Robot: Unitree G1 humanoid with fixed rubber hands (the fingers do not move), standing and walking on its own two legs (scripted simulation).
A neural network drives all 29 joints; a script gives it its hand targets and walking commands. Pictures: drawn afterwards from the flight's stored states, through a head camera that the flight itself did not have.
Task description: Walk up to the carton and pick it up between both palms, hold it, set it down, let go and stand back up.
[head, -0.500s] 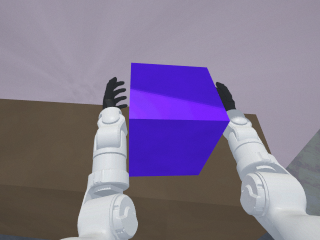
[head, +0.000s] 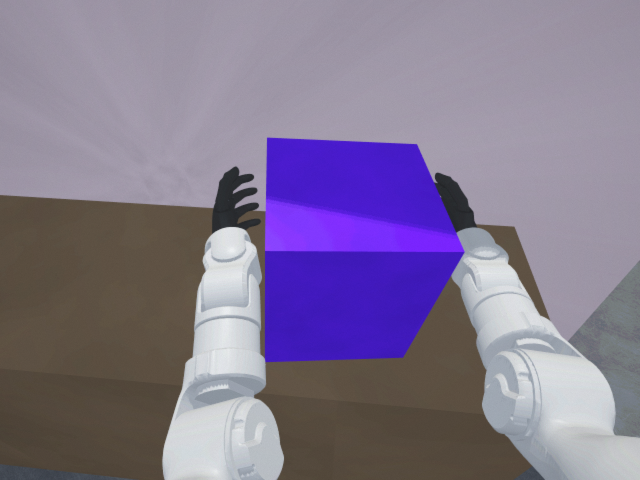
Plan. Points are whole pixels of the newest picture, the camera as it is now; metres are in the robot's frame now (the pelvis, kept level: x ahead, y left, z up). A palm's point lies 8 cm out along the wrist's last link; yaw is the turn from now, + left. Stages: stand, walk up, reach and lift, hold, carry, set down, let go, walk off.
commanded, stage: set down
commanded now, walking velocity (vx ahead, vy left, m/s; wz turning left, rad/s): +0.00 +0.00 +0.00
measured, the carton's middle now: (339, 255) +0.40 +0.01 +0.07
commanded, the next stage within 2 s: none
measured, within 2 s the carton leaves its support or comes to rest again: rests again in 0.90 s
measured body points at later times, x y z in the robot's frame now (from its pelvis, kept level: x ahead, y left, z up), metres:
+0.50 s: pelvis +0.00 +0.00 +0.00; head +0.00 +0.01 +0.45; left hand +0.39 +0.15 +0.12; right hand +0.42 -0.16 +0.10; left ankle -0.03 +0.14 -0.75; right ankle +0.00 -0.12 -0.75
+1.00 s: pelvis +0.00 +0.00 +0.00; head +0.01 +0.01 +0.45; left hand +0.39 +0.15 +0.10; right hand +0.42 -0.15 +0.09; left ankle -0.03 +0.14 -0.75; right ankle +0.00 -0.12 -0.75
